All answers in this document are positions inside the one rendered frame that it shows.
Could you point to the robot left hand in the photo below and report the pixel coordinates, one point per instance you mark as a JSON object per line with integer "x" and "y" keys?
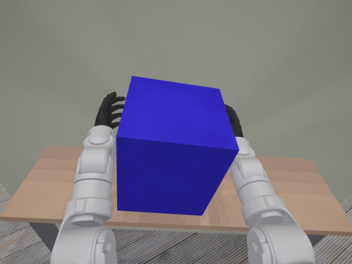
{"x": 105, "y": 116}

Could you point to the right robot upper arm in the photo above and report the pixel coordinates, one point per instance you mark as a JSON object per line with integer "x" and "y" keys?
{"x": 278, "y": 243}

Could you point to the table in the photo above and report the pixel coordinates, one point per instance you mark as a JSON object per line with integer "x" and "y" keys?
{"x": 42, "y": 198}

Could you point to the robot right forearm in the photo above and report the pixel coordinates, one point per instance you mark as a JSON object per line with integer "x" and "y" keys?
{"x": 260, "y": 204}

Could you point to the carton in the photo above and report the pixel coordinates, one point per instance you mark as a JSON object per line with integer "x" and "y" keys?
{"x": 175, "y": 143}

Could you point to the robot left forearm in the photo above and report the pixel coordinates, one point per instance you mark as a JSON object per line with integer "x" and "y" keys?
{"x": 90, "y": 203}

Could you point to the left robot upper arm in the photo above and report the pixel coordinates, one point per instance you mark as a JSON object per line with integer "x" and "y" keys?
{"x": 92, "y": 245}

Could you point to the robot right hand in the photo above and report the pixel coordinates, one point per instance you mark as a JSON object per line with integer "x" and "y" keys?
{"x": 235, "y": 123}

